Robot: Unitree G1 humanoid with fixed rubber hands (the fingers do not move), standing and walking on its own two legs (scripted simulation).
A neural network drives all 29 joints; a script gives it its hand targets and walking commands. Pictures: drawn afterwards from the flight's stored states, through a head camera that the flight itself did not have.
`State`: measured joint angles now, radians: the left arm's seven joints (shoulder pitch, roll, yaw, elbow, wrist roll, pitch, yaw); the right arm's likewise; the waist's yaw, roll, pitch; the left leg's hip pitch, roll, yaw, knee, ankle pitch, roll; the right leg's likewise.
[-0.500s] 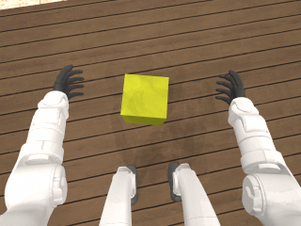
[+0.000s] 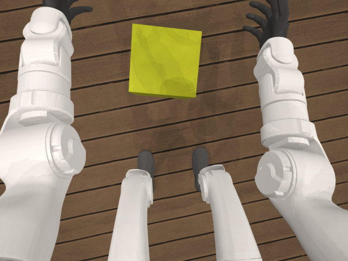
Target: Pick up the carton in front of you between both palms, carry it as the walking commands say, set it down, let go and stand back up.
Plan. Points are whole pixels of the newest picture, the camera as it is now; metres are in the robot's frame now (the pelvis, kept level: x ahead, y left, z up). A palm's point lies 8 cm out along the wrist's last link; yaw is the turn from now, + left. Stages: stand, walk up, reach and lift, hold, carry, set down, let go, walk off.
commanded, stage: reach and lift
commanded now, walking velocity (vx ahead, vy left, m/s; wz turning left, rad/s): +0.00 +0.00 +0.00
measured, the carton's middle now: (164, 68) +0.53 +0.01 -0.53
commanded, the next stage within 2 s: none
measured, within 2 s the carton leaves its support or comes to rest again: leaves its support in 1.62 s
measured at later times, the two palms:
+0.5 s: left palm (100, 57) +0.54 +0.20 -0.37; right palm (231, 67) +0.50 -0.18 -0.37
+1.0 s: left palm (114, 60) +0.55 +0.17 -0.46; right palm (220, 69) +0.51 -0.18 -0.46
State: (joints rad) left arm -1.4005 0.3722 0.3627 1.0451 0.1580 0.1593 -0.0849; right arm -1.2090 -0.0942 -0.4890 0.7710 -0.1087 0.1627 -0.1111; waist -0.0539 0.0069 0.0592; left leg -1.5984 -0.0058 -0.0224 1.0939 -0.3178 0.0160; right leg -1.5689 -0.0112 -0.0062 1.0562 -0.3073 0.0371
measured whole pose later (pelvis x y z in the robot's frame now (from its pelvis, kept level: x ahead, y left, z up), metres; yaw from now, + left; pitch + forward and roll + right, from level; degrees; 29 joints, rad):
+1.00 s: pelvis -0.05 -0.01 -0.28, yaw -2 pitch +36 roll -4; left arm -1.71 0.51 -0.03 1.26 -0.19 0.09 0.03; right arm -1.55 -0.27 -0.21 1.09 0.19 0.09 -0.17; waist -0.04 -0.03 0.46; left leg -2.25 -0.02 -0.06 2.24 -0.62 -0.01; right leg -2.21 0.06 0.02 2.20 -0.62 0.08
